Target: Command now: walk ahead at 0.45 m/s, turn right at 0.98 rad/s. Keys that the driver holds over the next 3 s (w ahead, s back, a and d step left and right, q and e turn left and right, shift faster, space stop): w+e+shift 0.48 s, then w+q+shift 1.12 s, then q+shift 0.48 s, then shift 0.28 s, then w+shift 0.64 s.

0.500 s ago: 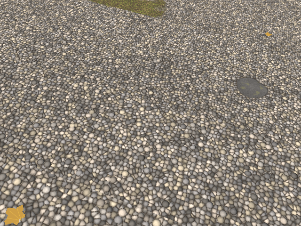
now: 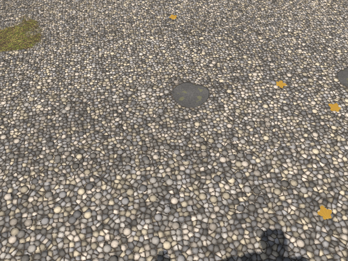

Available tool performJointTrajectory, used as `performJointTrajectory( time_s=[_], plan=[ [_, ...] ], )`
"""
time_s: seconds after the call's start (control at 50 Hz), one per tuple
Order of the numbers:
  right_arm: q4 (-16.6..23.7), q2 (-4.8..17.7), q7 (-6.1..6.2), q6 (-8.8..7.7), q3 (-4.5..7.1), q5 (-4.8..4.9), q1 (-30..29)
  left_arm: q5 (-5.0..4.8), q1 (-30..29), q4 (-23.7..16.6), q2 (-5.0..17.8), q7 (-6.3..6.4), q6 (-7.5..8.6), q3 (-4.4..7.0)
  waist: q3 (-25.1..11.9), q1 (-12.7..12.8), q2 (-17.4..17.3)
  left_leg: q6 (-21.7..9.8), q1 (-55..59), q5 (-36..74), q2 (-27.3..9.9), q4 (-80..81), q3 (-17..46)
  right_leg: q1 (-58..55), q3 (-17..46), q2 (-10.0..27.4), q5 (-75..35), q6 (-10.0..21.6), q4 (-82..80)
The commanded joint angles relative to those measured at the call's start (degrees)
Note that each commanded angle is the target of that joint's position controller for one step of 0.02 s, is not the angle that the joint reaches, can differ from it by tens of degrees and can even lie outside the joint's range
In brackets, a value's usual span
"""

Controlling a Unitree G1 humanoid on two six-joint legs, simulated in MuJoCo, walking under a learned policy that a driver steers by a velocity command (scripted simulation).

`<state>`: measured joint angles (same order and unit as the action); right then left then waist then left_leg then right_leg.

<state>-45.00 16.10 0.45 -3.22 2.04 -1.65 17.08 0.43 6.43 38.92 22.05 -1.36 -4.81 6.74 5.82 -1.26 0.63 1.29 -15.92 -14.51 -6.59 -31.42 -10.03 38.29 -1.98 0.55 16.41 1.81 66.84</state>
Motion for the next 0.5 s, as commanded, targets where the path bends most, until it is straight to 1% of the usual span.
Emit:
performJointTrajectory(
  time_s=[0.02, 0.04, 0.06, 0.08, 0.1, 0.12, 0.14, 0.16, 0.18, 0.2, 0.22, 0.24, 0.26, 0.28, 0.3, 0.32, 0.34, 0.36, 0.38, 0.4, 0.42, 0.44, 0.46, 0.48, 0.5],
  plan=[
    [3.36, 8.31, -0.58, -0.82, 2.31, -0.43, -0.53, -0.16, 3.83, -3.42, -2.19, -1.83, -0.53, -1.50, -11.43, 2.48, -8.13, -9.04, 2.21, 16.05, -15.38, 11.32, 6.73, -7.28, 0.98, 3.89, -9.88, 1.99, -3.42],
    [3.33, 9.12, -1.10, -1.51, 2.81, -0.89, 0.07, 0.48, 3.91, -2.99, -0.09, -2.06, -1.17, -0.61, -12.73, 2.07, -8.63, -9.40, 5.75, 11.69, -17.33, 9.97, 8.62, -5.69, 1.46, 4.62, -14.68, 2.76, 2.36],
    [3.03, 9.20, -1.32, -1.75, 2.92, -0.67, 1.55, 0.60, 1.22, -3.86, 1.11, -2.04, -1.87, -0.12, -10.98, 1.15, -7.23, -9.24, 7.83, 4.98, -18.12, 10.68, 9.21, -1.53, 2.52, 5.40, -12.75, 2.97, 2.79],
    [2.51, 9.55, -1.45, -1.66, 3.18, -0.66, 3.10, 0.84, -1.81, -4.72, 1.42, -2.09, -2.35, 0.00, -8.38, -0.15, -6.67, -8.71, 9.87, -0.62, -18.56, 11.60, 8.91, 1.79, 2.51, 5.87, -10.48, 2.89, 2.01],
    [2.00, 9.96, -1.42, -1.53, 3.41, -0.61, 4.39, 1.03, -5.11, -5.69, 1.57, -2.11, -2.59, -0.02, -5.43, -1.45, -6.69, -8.08, 11.73, -3.31, -18.84, 12.19, 8.12, 4.50, 2.05, 6.05, -8.10, 2.67, 1.11],
    [1.09, 10.01, -1.30, -1.36, 3.62, -0.37, 5.83, 1.10, -7.27, -6.15, 1.12, -2.11, -2.33, -0.38, -3.23, -2.41, -6.91, -7.50, 13.30, -3.04, -18.45, 11.88, 6.44, 5.89, 0.64, 6.17, -6.80, 2.53, -0.52],
    [0.39, 10.46, -1.19, -1.23, 3.81, -0.59, 7.37, 1.16, -9.17, -6.68, 0.88, -2.13, -2.16, -0.57, -1.45, -3.42, -7.89, -6.70, 14.20, -2.00, -18.66, 11.99, 4.71, 5.94, -0.31, 6.53, -4.38, 2.41, -1.77],
    [-0.37, 11.03, -1.21, -1.05, 4.05, -0.89, 8.11, 1.00, -10.33, -7.06, 1.00, -2.15, -1.96, -0.60, -0.25, -3.85, -8.84, -5.84, 15.18, 0.35, -18.81, 11.78, 3.16, 5.43, -1.30, 6.72, -1.53, 2.40, -2.79],
    [-1.01, 12.13, -1.18, -0.95, 4.47, -1.02, 9.00, 1.17, -11.30, -7.02, 1.10, -2.37, -1.59, -0.64, 0.51, -4.00, -8.47, -4.72, 16.12, 2.75, -19.18, 11.06, 1.60, 4.21, -1.94, 6.94, 0.27, 2.62, -4.24],
    [-1.61, 12.77, -1.14, -0.69, 4.70, -0.91, 8.82, 1.15, -11.45, -6.96, 1.33, -2.46, -1.39, -0.59, 1.31, -3.56, -8.81, -3.68, 16.17, 6.85, -18.86, 10.04, -0.43, 2.07, -3.25, 6.71, 3.09, 3.15, -5.65],
    [-1.67, 13.39, -1.28, -0.40, 4.83, -0.56, 7.13, 1.02, -9.84, -6.64, 1.38, -2.35, -1.32, -0.57, 0.88, -1.84, -9.41, -2.75, 14.88, 15.56, -18.04, 7.65, -3.24, -2.98, -5.28, 5.76, 5.89, 3.94, -7.56],
    [-1.56, 14.89, -1.50, 0.04, 5.29, -0.03, 4.41, 0.71, -4.75, -4.99, 1.12, -1.83, -1.34, -0.60, -1.99, 1.60, -9.49, -1.36, 12.41, 26.65, -16.33, 2.35, -6.74, -12.32, -7.89, 3.75, 9.30, 5.17, -9.88],
    [-1.38, 16.20, -1.69, 0.52, 5.77, 0.53, 1.39, -0.32, 3.55, -2.62, 1.43, -1.08, -0.87, -0.16, -5.49, 6.74, -8.73, -1.24, 8.69, 40.87, -14.76, -7.39, -8.69, -23.81, -11.25, 0.15, 10.36, 6.37, -11.69],
    [-0.92, 17.36, -1.96, 1.24, 6.04, 1.22, -1.24, -0.92, 14.73, 0.53, 2.25, -0.22, 0.14, 0.67, -10.69, 12.94, -6.40, -1.36, 2.00, 47.74, -13.53, -22.81, -8.27, -38.34, -12.82, -3.93, 8.52, 7.94, -14.74],
    [0.14, 14.00, -2.47, 2.23, 5.37, 0.33, -7.78, -1.00, 26.03, 6.55, 2.64, 0.80, 1.27, 1.01, -7.05, 19.77, 5.39, -0.91, -19.93, 14.03, -8.06, -49.49, -5.21, -51.23, -5.25, -4.26, 7.42, 10.24, -22.66],
    [7.26, 5.66, -2.94, 1.82, 2.94, -0.63, -11.83, -2.14, 22.45, 8.02, 9.65, 1.45, 2.15, 0.95, 1.46, 12.62, 26.81, 0.93, -40.34, -19.62, 2.33, -64.25, -0.35, -44.80, 17.44, 1.96, -14.64, 12.68, -30.39],
    [13.65, 5.58, -1.55, 0.92, 1.95, -2.38, -17.82, -2.70, 22.17, 5.34, 11.18, 1.42, 3.43, 0.50, -0.46, 12.12, 21.16, 2.88, -43.70, -18.85, 3.56, -58.66, 7.42, -39.39, 34.38, 9.14, -15.12, 15.66, -42.99],
    [11.83, 8.55, -2.07, -0.03, 2.54, -1.88, -16.47, 0.50, 22.15, 4.92, 11.56, 2.04, 3.25, 0.56, 2.12, 9.26, 8.21, 3.18, -39.06, -16.66, 1.17, -50.13, 8.41, -32.71, 35.76, 12.97, 5.47, 17.29, -46.80],
    [8.12, 9.48, -2.70, -0.81, 2.99, -1.41, -10.32, 3.03, 16.14, 3.80, 10.80, 2.30, 3.13, 0.71, 1.94, 4.82, 2.20, 2.36, -34.56, -13.34, -0.56, -44.38, 10.83, -27.73, 36.21, 12.94, 11.99, 17.21, -42.62],
    [6.47, 11.39, -2.72, -0.58, 3.90, -1.41, -9.21, 4.26, 12.19, 2.39, 9.74, 2.07, 4.10, 0.04, 2.57, 2.41, -0.63, 1.85, -32.52, -6.58, 0.39, -39.48, 12.20, -23.88, 33.43, 10.86, 8.66, 16.88, -37.95],
    [5.34, 11.16, -2.24, -0.01, 4.44, -1.69, -9.27, 2.80, 10.45, 2.78, 7.20, 2.31, 5.62, -0.67, 0.12, 1.75, -0.40, 1.73, -30.21, 1.00, 0.23, -34.96, 15.41, -23.54, 32.66, 9.36, 2.66, 16.11, -35.17],
    [6.35, 9.79, -2.51, 0.81, 4.04, -1.09, -10.32, 2.05, 9.98, 3.01, 6.94, 2.56, 6.67, -0.91, -0.32, 0.62, 1.60, 1.45, -24.70, 6.75, 2.42, -28.45, 12.75, -17.28, 28.94, 5.95, 4.41, 15.86, -35.96],
    [7.29, 7.59, -3.06, 1.31, 3.29, -1.91, -12.93, 1.28, 9.47, 4.44, 6.75, 2.82, 7.30, -0.64, -0.29, -0.19, 3.84, 1.18, -19.81, 13.69, 3.55, -23.42, 11.10, -12.76, 26.54, 3.80, 9.76, 15.93, -35.26],
    [6.86, 6.36, -3.24, 1.50, 3.05, -1.26, -13.01, 0.73, 10.07, 5.26, 5.19, 2.97, 7.52, -1.02, -1.22, -0.35, 3.35, 1.02, -14.39, 21.01, 5.12, -20.31, 10.04, -9.66, 24.67, 1.93, 8.52, 15.93, -33.23],
    [5.84, 4.99, -3.69, 1.50, 2.62, -0.82, -10.27, 0.56, 10.61, 5.61, 3.97, 2.94, 7.91, -1.32, -2.90, -1.40, 2.03, 0.23, -9.73, 27.15, 5.82, -17.82, 9.18, -8.10, 22.67, 0.74, 8.22, 15.38, -32.11]
  ],
)
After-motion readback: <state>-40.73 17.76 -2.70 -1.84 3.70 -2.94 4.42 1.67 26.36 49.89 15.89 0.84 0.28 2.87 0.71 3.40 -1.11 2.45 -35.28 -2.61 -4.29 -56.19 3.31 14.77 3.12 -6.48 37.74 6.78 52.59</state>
